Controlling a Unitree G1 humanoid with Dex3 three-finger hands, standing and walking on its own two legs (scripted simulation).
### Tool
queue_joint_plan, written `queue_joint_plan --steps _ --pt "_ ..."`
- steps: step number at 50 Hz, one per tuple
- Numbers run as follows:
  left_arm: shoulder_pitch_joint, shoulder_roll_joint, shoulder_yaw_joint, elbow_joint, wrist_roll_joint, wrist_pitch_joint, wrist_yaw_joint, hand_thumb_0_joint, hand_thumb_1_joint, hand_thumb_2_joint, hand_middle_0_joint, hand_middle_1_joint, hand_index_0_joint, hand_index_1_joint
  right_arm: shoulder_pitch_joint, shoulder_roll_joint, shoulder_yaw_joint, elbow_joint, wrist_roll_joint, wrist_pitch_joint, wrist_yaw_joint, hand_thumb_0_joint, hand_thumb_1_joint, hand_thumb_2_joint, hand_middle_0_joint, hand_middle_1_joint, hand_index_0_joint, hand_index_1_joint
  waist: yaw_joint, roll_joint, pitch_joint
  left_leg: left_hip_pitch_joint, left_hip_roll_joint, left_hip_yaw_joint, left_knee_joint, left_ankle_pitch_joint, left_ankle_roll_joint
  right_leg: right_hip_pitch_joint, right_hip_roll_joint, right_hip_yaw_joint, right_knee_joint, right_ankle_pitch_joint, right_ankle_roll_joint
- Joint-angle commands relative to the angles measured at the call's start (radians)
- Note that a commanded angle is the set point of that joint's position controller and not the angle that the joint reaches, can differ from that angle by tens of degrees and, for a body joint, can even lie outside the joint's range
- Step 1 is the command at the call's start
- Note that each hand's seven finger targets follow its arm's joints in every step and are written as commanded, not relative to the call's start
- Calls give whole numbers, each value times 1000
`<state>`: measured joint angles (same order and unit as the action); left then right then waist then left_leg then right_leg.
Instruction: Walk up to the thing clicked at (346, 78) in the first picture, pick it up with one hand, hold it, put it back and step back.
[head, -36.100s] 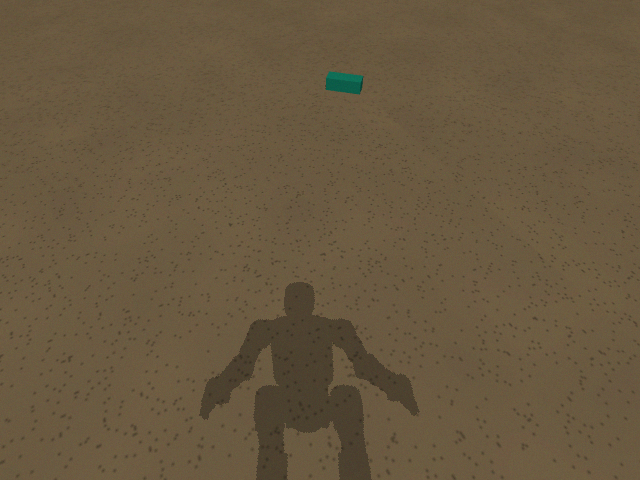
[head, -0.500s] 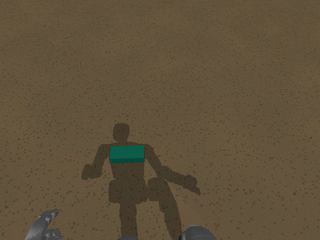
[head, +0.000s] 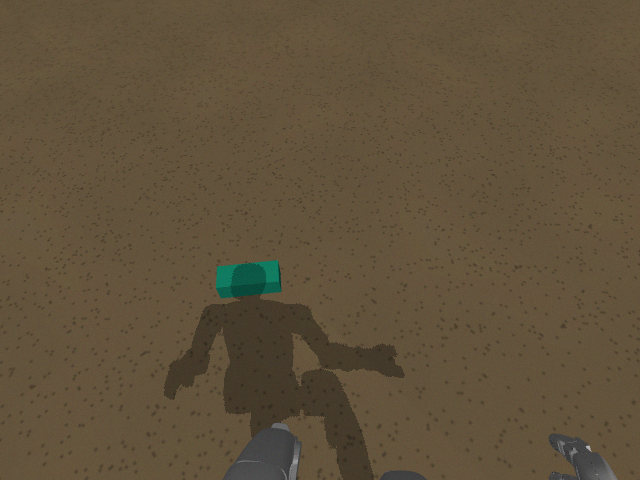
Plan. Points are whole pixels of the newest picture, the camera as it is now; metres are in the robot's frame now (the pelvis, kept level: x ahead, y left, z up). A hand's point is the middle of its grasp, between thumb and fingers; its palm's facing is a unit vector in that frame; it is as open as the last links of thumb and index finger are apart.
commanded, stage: step back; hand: left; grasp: from above
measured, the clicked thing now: (249, 279) +0.77 +0.29 -0.72
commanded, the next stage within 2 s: stand in 1.76 s
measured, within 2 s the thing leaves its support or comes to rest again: neither
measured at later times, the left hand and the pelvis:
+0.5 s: hand out of the picture -0.08 +0.25 -0.14, palm faces +0.05 -0.92 -0.38, open 7.4 cm; pelvis -0.17 -0.03 +0.00, yaw +2 degrees
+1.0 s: hand out of the picture -0.25 +0.25 -0.13, palm faces +0.12 -0.91 -0.40, open 7.4 cm; pelvis -0.27 -0.05 +0.01, yaw +7 degrees
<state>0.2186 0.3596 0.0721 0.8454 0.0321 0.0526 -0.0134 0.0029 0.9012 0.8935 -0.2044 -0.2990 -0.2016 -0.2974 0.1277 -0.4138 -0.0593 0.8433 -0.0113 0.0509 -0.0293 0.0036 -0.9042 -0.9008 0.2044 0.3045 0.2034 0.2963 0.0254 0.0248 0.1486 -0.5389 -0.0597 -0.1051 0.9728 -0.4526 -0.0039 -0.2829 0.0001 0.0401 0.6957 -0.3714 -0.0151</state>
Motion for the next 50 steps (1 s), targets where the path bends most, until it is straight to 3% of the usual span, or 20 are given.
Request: queue_joint_plan --steps 1,7,10,11,12,13,16,23,26,27,28,29,30,32,38,42,44,45,47,50 --pt "-188 270 84 -152 16 -35 36 0 900 900 -200 -300 -200 -300 87 -176 -49 -58 6 -35 -9 0 -900 -900 200 300 200 300 -56 -195 -94 90 -52 -33 246 -7 -7 -120 -226 169 -279 289 -183" --pt "-82 261 76 -155 12 -24 51 0 900 900 -200 -300 -200 -300 94 -146 -37 -63 -9 -45 -6 0 -900 -900 200 300 200 300 3 -242 -178 99 50 47 -241 -71 3 202 -271 189 -162 522 -185" --pt "-91 240 57 -160 -9 -2 38 0 900 900 -200 -300 -200 -300 171 -147 -47 -17 -17 -57 -4 0 -900 -900 200 300 200 300 -24 -154 -222 302 35 105 -585 273 21 128 -196 106 -16 461 -109" --pt "-55 205 45 -163 -12 2 33 0 900 900 -200 -300 -200 -300 152 -209 -64 -23 -29 -60 -5 0 -900 -900 200 300 200 300 -4 -31 -226 403 187 -116 -600 379 74 -49 -126 74 64 272 -56" --pt "-108 204 45 -182 -23 -2 38 0 900 900 -200 -300 -200 -300 86 -347 -83 -46 -17 -52 6 0 -900 -900 200 300 200 300 -23 206 -195 309 411 -369 -627 490 234 -157 48 -61 215 -129 -4" --pt "-177 240 69 -173 -8 1 48 0 900 900 -200 -300 -200 -300 79 -364 -90 -57 -27 -56 4 0 -900 -900 200 300 200 300 -78 191 -152 161 489 -494 -664 512 332 -122 47 78 433 -298 8" --pt "-76 215 64 -115 -31 10 43 0 900 900 -200 -300 -200 -300 -13 -246 -51 -57 -27 -61 -13 0 -900 -900 200 300 200 300 14 45 -169 255 338 -177 -534 667 249 -178 77 165 612 -167 -12" --pt "-51 196 55 -92 -14 -16 29 0 900 900 -200 -300 -200 -300 35 -229 -53 -67 -31 -37 -7 0 -900 -900 200 300 200 300 -42 162 -211 409 312 -121 -468 612 234 -106 17 13 113 -156 30" --pt "74 186 51 -6 -6 -37 29 0 900 900 -200 -300 -200 -300 -16 -246 -53 -65 -13 -14 3 0 -900 -900 200 300 200 300 10 172 -287 333 259 -54 -375 463 164 114 35 -71 -294 88 -7" --pt "76 233 65 0 8 -46 32 0 900 900 -200 -300 -200 -300 -8 -198 -38 -69 -9 -12 7 0 -900 -900 200 300 200 300 3 77 -248 168 200 -24 -300 302 109 185 -16 53 -297 85 -27" --pt "65 331 92 -11 18 -52 32 0 900 900 -200 -300 -200 -300 15 -122 -16 -88 -5 -16 7 0 -900 -900 200 300 200 300 -9 -203 -202 -89 38 31 -143 -10 38 226 -219 369 -336 45 -85" --pt "-6 435 110 -50 20 -48 34 0 900 900 -200 -300 -200 -300 -67 -157 -37 -105 -8 -12 -12 0 -900 -900 200 300 200 300 60 -306 -155 -10 6 -49 46 -174 3 -75 -433 562 -407 30 -273" --pt "-49 397 100 -62 13 -54 36 0 900 900 -200 -300 -200 -300 -72 -195 -52 -90 -6 -11 -11 0 -900 -900 200 300 200 300 33 -214 -87 40 20 -117 158 -132 -4 -190 -427 531 -418 0 -281" --pt "-143 295 66 -65 11 -65 43 0 900 900 -200 -300 -200 -300 0 -175 -40 -38 4 -19 -5 0 -900 -900 200 300 200 300 -42 -95 -73 22 -27 -86 193 -6 7 -99 -247 242 -288 216 -175" --pt "-51 318 86 -37 26 -78 35 0 900 900 -200 -300 -200 -300 -8 -173 -47 -20 -27 -39 29 0 -900 -900 200 300 200 300 34 -205 -89 54 62 28 -146 -53 -17 41 -257 274 -346 -318 -177" --pt "-51 273 52 -23 11 -60 21 0 900 900 -200 -300 -200 -300 115 -156 -59 72 -26 -69 36 0 -900 -900 200 300 200 300 -26 -128 -127 443 27 96 -600 58 28 -111 -189 149 -212 -246 -114" --pt "-83 190 27 -20 -15 -61 20 0 900 900 -200 -300 -200 -300 107 -284 -78 69 -37 -80 31 0 -900 -900 200 300 200 300 -60 208 -104 400 356 -497 -792 -472 182 -340 1 -74 109 -216 -2" --pt "-127 281 59 -7 -3 -67 22 0 900 900 -200 -300 -200 -300 70 -320 -89 49 -29 -84 36 0 -900 -900 200 300 200 300 -65 113 -8 200 420 -556 -831 -507 263 -248 -38 24 218 -208 -2" --pt "-48 236 45 28 -19 -73 7 0 900 900 -200 -300 -200 -300 -11 -217 -49 43 -34 -101 30 0 -900 -900 200 300 200 300 0 30 -34 264 300 -316 -739 -232 196 -198 -53 46 182 -81 -1" --pt "-16 230 50 59 -11 -82 -3 0 900 900 -200 -300 -200 -300 23 -226 -61 60 -34 -95 37 0 -900 -900 200 300 200 300 -26 138 -74 227 264 -204 -719 -191 172 -54 -22 -49 54 -86 5"
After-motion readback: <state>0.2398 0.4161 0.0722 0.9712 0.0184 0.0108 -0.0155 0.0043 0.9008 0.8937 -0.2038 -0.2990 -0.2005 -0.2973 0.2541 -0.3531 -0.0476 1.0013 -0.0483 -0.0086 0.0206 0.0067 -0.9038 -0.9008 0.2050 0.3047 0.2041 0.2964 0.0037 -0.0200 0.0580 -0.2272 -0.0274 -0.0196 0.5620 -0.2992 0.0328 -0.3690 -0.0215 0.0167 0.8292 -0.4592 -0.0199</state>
